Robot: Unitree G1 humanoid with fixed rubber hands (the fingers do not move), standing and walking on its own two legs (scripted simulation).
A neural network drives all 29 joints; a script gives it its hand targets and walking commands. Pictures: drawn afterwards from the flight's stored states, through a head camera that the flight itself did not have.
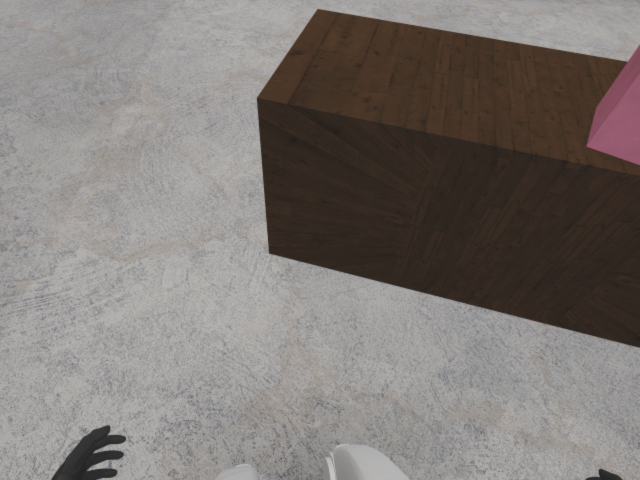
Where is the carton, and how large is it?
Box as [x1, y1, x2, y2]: [586, 45, 639, 164]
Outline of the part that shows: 639,45 596,107 586,146 638,164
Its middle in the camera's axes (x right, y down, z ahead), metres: +0.78 -0.32 +0.85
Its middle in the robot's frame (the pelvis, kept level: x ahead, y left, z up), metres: +0.88 -0.74 +0.04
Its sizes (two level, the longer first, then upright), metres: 0.210 0.200 0.250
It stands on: a pedestal, 0.66 m high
